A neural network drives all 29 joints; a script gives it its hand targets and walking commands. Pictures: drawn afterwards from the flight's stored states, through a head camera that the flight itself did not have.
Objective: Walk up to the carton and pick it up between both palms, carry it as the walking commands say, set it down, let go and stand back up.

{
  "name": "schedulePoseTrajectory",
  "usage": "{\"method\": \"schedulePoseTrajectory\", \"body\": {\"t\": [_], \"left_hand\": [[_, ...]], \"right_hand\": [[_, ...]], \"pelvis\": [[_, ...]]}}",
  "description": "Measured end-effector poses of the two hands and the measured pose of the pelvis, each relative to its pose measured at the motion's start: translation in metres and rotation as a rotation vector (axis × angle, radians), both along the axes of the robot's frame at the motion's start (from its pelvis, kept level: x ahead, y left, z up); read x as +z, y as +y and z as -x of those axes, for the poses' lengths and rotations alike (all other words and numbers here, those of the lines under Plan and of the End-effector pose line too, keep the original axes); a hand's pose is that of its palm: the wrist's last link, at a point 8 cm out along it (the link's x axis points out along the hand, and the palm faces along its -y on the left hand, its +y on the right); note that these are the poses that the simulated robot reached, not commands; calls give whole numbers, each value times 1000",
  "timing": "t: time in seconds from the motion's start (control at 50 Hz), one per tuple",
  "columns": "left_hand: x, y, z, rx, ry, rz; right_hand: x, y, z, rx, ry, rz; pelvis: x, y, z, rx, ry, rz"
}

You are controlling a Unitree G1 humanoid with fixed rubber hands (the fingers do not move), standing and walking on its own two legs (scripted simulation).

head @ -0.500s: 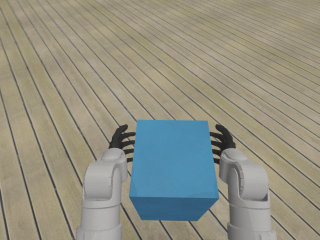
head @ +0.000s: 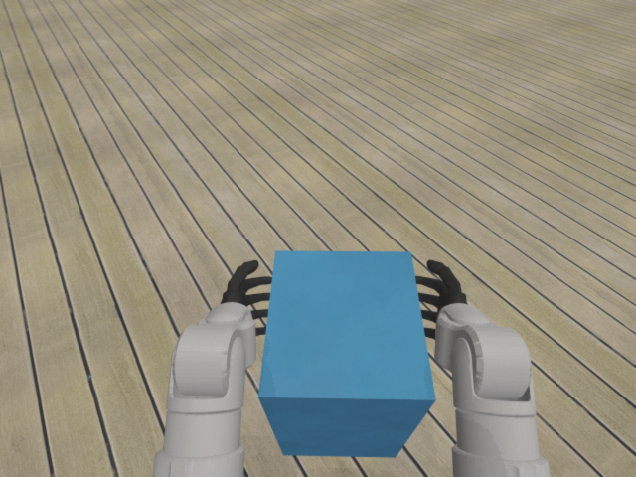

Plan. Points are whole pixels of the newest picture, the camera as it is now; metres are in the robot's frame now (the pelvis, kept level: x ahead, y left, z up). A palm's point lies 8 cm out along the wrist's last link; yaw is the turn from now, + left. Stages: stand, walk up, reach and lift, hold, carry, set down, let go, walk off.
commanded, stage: carry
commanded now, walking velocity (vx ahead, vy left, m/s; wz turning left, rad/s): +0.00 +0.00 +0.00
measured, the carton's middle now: (340, 363) +0.28 +0.00 +0.01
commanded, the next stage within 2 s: none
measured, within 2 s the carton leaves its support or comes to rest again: neither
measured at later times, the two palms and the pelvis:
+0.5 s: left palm (241, 326) +0.27 +0.12 +0.10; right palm (462, 334) +0.28 -0.13 +0.10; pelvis -0.01 +0.00 +0.00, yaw +0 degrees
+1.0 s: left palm (219, 322) +0.28 +0.15 +0.09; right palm (437, 327) +0.28 -0.10 +0.10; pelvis -0.01 +0.02 +0.00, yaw +1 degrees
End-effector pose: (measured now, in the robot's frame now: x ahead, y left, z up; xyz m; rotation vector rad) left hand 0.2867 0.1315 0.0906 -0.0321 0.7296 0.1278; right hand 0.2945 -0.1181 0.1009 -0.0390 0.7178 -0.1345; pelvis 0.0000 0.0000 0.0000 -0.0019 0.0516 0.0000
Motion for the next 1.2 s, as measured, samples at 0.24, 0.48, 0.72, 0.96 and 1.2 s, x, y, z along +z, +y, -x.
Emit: {"method": "schedulePoseTrajectory", "body": {"t": [0.24,0.48,0.72,0.96,1.2], "left_hand": [[6,-28,7,-55,25,-43],[6,-11,12,-32,11,-25],[3,11,15,-11,14,-12],[3,17,9,-17,15,-10],[0,19,3,-25,18,-9]], "right_hand": [[-4,-28,21,-43,25,-27],[1,-11,19,-23,11,-13],[2,11,16,-2,15,0],[2,17,12,-9,16,3],[0,19,8,-17,19,7]], "pelvis": [[2,-13,7,8,-13,6],[1,-2,9,4,-17,0],[2,13,10,9,-14,-5],[2,21,7,10,-1,-3],[2,25,3,9,1,-1]]}}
